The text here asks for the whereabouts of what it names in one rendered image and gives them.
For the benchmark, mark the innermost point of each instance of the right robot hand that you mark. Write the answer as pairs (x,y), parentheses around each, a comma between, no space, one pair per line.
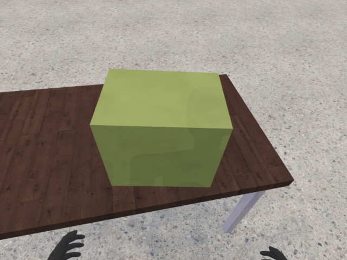
(274,253)

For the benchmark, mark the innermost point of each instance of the table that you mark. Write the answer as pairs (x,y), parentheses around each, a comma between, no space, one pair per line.
(52,175)

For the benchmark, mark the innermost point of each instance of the carton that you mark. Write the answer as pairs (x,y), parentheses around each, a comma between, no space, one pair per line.
(161,128)

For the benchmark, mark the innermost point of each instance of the left robot hand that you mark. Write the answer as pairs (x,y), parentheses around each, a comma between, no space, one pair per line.
(59,253)

